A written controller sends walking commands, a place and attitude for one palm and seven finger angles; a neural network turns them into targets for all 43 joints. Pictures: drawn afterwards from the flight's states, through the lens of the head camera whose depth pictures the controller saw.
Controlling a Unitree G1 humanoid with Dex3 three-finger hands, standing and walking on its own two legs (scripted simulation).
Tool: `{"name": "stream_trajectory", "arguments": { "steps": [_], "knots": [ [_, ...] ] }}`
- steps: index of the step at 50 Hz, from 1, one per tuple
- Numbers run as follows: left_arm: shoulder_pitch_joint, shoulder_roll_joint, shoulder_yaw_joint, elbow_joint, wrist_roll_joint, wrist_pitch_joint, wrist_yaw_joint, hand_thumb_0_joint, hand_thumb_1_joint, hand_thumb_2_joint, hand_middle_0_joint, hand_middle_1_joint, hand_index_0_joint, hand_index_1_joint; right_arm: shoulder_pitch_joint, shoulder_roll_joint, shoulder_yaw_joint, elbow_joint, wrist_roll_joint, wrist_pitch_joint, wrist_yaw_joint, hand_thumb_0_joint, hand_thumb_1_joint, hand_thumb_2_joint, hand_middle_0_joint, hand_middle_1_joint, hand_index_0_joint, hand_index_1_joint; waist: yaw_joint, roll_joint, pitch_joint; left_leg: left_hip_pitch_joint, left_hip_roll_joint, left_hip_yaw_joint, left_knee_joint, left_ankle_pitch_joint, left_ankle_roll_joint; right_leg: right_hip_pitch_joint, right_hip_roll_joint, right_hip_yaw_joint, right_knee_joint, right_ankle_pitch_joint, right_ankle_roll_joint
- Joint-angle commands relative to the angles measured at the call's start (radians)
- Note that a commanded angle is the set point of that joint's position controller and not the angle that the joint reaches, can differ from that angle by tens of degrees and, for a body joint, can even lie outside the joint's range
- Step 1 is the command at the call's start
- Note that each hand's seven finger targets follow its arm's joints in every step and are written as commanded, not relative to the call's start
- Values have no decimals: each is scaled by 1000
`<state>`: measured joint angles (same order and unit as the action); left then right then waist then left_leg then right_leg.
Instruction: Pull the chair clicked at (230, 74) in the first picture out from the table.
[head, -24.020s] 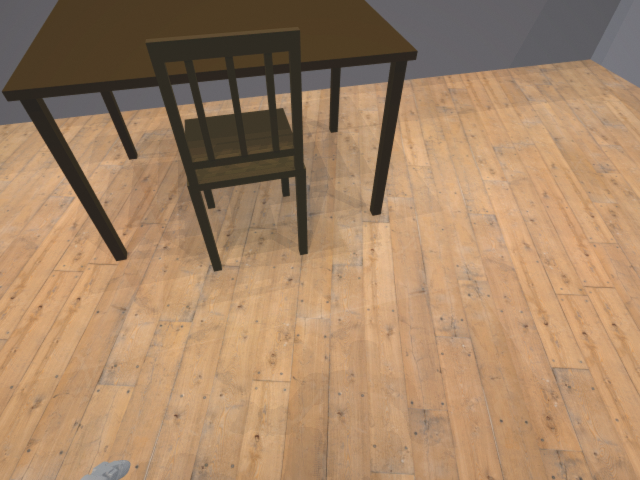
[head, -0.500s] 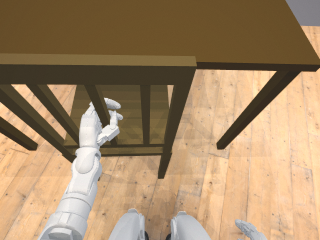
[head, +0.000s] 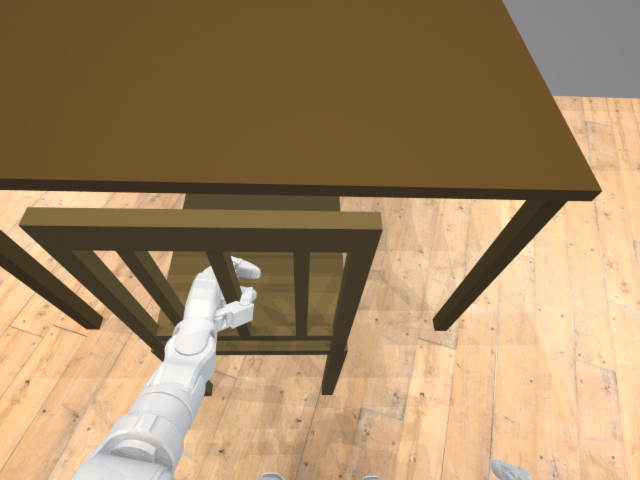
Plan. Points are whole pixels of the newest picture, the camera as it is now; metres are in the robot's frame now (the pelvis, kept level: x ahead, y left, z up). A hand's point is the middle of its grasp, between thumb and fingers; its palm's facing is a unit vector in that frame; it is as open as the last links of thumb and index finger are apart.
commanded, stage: step backward, pulling the chair out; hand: left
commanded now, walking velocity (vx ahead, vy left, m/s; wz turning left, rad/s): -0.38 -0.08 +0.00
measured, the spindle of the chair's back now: (233, 296) +0.37 +0.13 -0.08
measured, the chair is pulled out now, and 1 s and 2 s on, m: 0.05 0.21 0.43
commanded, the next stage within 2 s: none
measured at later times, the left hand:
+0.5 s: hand (255, 355) +0.28 +0.09 -0.06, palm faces +0.01 -0.99 -0.13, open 5.2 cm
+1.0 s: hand (235, 436) +0.18 +0.10 -0.06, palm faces -0.15 -0.98 -0.14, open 5.3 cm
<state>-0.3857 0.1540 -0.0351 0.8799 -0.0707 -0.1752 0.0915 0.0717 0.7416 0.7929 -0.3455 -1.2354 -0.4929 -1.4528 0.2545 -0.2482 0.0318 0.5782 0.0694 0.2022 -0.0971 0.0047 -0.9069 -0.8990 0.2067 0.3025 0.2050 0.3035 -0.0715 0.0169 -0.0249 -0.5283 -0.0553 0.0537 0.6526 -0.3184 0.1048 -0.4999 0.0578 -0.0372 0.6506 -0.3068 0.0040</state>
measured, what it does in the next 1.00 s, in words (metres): walks backwards: left foot, then right foot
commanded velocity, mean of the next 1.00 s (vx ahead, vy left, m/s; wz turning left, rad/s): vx -0.38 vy -0.03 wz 0.04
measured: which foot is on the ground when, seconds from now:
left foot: down 0.00-0.44, up 0.46-0.68, down 0.70-1.00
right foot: down 0.00-0.84, up 0.86-0.98, down 1.00-1.00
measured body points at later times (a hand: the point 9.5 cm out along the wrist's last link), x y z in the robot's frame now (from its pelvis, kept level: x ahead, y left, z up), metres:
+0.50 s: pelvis -0.05 -0.04 +0.01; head +0.02 -0.05 +0.45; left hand +0.28 +0.14 -0.05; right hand +0.02 -0.30 -0.12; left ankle -0.02 +0.06 -0.72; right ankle -0.04 -0.13 -0.72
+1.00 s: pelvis -0.14 +0.02 +0.00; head -0.08 +0.02 +0.45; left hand +0.19 +0.16 -0.05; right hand -0.05 -0.20 -0.13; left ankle -0.12 +0.17 -0.72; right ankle -0.14 -0.09 -0.72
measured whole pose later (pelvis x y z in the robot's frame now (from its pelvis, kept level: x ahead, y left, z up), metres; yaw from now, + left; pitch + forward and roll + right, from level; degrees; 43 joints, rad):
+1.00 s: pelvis -0.14 +0.02 +0.00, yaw -3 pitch +3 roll +0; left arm -0.32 0.13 -0.07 0.87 -0.04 -0.18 0.06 0.05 0.69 0.82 -0.34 -1.26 -0.50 -1.45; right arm 0.23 -0.12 0.02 0.67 -0.01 0.09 -0.08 0.01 -0.91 -0.90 0.21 0.30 0.21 0.30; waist -0.05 -0.01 0.07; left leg -0.37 0.05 0.01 0.60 -0.29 -0.04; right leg -0.38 -0.01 -0.02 0.63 -0.29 0.00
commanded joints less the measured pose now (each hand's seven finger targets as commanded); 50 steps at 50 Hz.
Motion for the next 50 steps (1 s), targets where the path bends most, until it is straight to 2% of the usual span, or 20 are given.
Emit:
{"name": "stream_trajectory", "arguments": {
  "steps": [1, 4, 9, 14, 18, 19, 21, 23, 25, 30, 33, 35, 37, 38, 39, 42, 44, 46, 48, 50],
  "knots": [
    [-220, 119, 19, -125, 26, -69, -20, 0, 900, 900, -500, -1450, -500, -1450, 46, -135, -72, -51, -25, -31, -5, 0, -900, -900, 200, 300, 200, 300, 17, 159, -324, 440, 294, -295, -127, 826, -26, 77, -99, 99, 14, 85, -14],
    [-182, 132, 44, -142, 26, -80, -23, 0, 900, 900, -500, -1450, -500, -1450, 26, -133, -79, -53, -44, -48, 9, 0, -900, -900, 200, 300, 200, 300, 35, 191, -315, 492, 322, -314, -159, 883, -28, 73, -90, 94, 23, -51, -27],
    [-119, 130, 54, -168, 31, -92, -29, 0, 900, 900, -500, -1450, -500, -1450, 15, -144, -80, -51, -55, -72, 15, 0, -900, -900, 200, 300, 200, 300, 34, 43, -284, 476, 338, -289, -151, 892, -22, 157, -97, 88, -65, 76, -27],
    [-110, 168, 90, -199, 45, -101, -24, 0, 900, 900, -500, -1450, -500, -1450, 33, -154, -93, -27, -56, -93, 19, 0, -900, -900, 200, 300, 200, 300, 27, 108, -346, 543, 321, -228, -110, 909, -27, 188, -102, 90, -122, 182, -27],
    [-146, 173, 72, -188, 36, -98, -15, 0, 900, 900, -500, -1450, -500, -1450, 27, -139, -86, -14, -39, -104, 8, 0, -900, -900, 200, 300, 200, 300, 23, 82, -333, 394, 260, -171, -92, 598, -50, 286, -149, 132, -177, 456, -32],
    [-150, 213, 91, -182, 35, -95, -8, 0, 900, 900, -500, -1450, -500, -1450, 33, -148, -90, -10, -33, -104, 0, 0, -900, -900, 200, 300, 200, 300, 20, 61, -337, 335, 235, -151, -76, 502, -67, 330, -190, 173, -175, 585, -39],
    [-184, 201, 65, -151, 32, -88, 1, 0, 900, 900, -500, -1450, -500, -1450, 34, -141, -90, 2, -18, -108, -8, 0, -900, -900, 200, 300, 200, 300, 8, -1, -327, 265, 156, -102, -18, 241, -102, 364, -290, 261, -207, 728, -57],
    [-211, 215, 67, -105, 36, -79, 6, 0, 900, 900, -500, -1450, -500, -1450, 6, -148, -89, 8, -12, -113, -13, 0, -900, -900, 200, 300, 200, 300, 20, -30, -283, 161, 99, -111, 68, -95, -117, 375, -377, 325, -268, 736, -72],
    [-222, 220, 70, -74, 37, -58, 10, 0, 900, 900, -500, -1450, -500, -1450, -17, -157, -90, 17, -5, -116, -13, 0, -900, -900, 200, 300, 200, 300, 36, -68, -240, 95, 76, -146, 165, -183, -118, 365, -423, 344, -304, 686, -77],
    [-224, 172, 48, -51, 37, -26, 9, 0, 900, 900, -500, -1450, -500, -1450, -24, -152, -79, 58, -8, -135, -19, 0, -900, -900, 200, 300, 200, 300, 22, -33, -254, 91, 107, -184, 23, -92, -124, 472, -405, 224, -215, 784, -99],
    [-200, 120, 7, -93, 29, -15, 5, 0, 900, 900, -500, -1450, -500, -1450, -17, -147, -83, 43, -18, -132, -28, 0, -900, -900, 200, 300, 200, 300, 21, -86, -280, 152, 119, -151, -152, 85, -122, 502, -327, 161, -167, 753, -54],
    [-206, 87, -22, -144, 24, -12, 1, 0, 900, 900, -500, -1450, -500, -1450, -14, -147, -89, 15, -22, -122, -36, 0, -900, -900, 200, 300, 200, 300, 22, -101, -294, 251, 165, -137, -206, 357, -106, 443, -225, 88, -138, 654, 1],
    [-216, 48, -52, -170, 29, -23, -10, 0, 900, 900, -500, -1450, -500, -1450, -10, -138, -104, -3, -22, -115, -27, 0, -900, -900, 200, 300, 200, 300, 24, -138, -309, 313, 178, -80, -176, 376, -108, 401, -172, 69, -167, 514, 30],
    [-234, 36, -57, -189, 37, -31, -14, 0, 900, 900, -500, -1450, -500, -1450, 0, -133, -104, -16, -19, -118, -31, 0, -900, -900, 200, 300, 200, 300, 9, -171, -317, 327, 155, -39, -153, 422, -115, 404, -163, 56, -173, 592, 28],
    [-247, 27, -70, -218, 40, -35, -18, 0, 900, 900, -500, -1450, -500, -1450, -9, -131, -100, -21, -30, -118, -36, 0, -900, -900, 200, 300, 200, 300, -2, -94, -338, 342, 168, -55, -181, 472, -119, 409, -157, 35, -134, 622, 23],
    [-192, 29, -51, -237, 54, -46, -23, 0, 900, 900, -500, -1450, -500, -1450, -44, -129, -104, -45, -58, -106, -22, 0, -900, -900, 200, 300, 200, 300, 21, 137, -309, 329, 263, -142, -223, 566, -71, 292, -93, 8, 4, 326, 21],
    [-175, 32, -40, -250, 59, -53, -24, 0, 900, 900, -500, -1450, -500, -1450, -47, -122, -105, -44, -74, -112, -10, 0, -900, -900, 200, 300, 200, 300, 26, 208, -267, 303, 323, -202, -249, 563, -28, 220, -72, 13, 79, 53, 12],
    [-200, 25, -40, -235, 64, -59, -17, 0, 900, 900, -500, -1450, -500, -1450, -65, -108, -96, -28, -84, -130, 1, 0, -900, -900, 200, 300, 200, 300, 31, 216, -173, 220, 368, -237, -242, 519, 7, 189, -76, 28, 107, -76, -2],
    [-222, 31, -30, -187, 74, -74, -13, 0, 900, 900, -500, -1450, -500, -1450, -40, -106, -99, 17, -87, -151, 7, 0, -900, -900, 200, 300, 200, 300, 23, 163, -147, 280, 367, -239, -163, 612, 2, 179, -83, 43, -19, 6, -9],
    [-234, 46, -21, -147, 84, -88, -16, 0, 900, 900, -500, -1450, -500, -1450, -9, -108, -105, 57, -88, -167, 8, 0, -900, -900, 200, 300, 200, 300, 9, 92, -175, 328, 331, -218, -91, 652, -30, 233, -92, 59, -152, 262, -8]
  ]
}}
